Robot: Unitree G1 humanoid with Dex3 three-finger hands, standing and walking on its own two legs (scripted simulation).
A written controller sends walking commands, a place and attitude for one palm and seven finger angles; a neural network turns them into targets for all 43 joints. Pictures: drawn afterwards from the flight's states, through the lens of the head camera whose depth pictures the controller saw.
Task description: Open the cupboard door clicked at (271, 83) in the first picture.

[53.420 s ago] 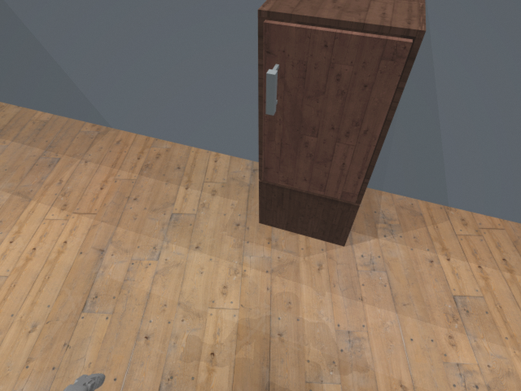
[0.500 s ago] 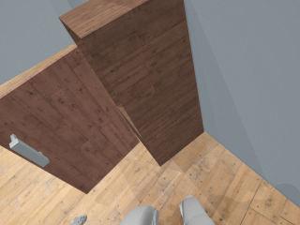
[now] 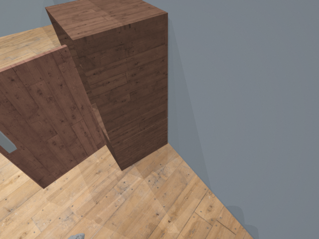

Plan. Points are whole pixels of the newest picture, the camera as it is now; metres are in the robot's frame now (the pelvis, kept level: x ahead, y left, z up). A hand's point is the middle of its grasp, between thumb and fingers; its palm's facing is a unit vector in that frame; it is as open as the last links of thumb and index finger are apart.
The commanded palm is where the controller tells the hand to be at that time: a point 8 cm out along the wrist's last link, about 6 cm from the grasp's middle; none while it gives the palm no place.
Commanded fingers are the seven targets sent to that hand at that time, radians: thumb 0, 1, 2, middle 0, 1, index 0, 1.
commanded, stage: relax the arm and regain balance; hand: left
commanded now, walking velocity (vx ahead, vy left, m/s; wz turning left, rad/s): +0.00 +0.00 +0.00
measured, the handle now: out of the picture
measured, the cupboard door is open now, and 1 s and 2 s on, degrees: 100 100 100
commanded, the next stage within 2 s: stand and wait in 0.62 s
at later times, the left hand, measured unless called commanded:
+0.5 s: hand out of the picture +0.10 +0.20 -0.14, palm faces +0.06 -0.97 -0.24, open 16.7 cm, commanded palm none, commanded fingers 0.00 -0.50 0.30 -0.15 -0.30 -0.15 -0.30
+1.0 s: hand out of the picture +0.14 +0.19 -0.14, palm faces +0.04 -0.98 -0.21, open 16.5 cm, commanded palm none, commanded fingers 0.00 -0.50 0.30 -0.15 -0.30 -0.15 -0.30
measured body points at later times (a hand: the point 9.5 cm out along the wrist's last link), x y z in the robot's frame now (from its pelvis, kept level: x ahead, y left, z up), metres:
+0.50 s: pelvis +0.00 +0.00 +0.01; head +0.00 -0.01 +0.46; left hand +0.10 +0.25 -0.12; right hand -0.03 -0.23 -0.16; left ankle +0.02 +0.14 -0.73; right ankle -0.01 -0.11 -0.73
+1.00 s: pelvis +0.02 +0.01 +0.01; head +0.02 +0.00 +0.46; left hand +0.14 +0.24 -0.13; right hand +0.04 -0.22 -0.15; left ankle +0.02 +0.14 -0.73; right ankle -0.01 -0.11 -0.73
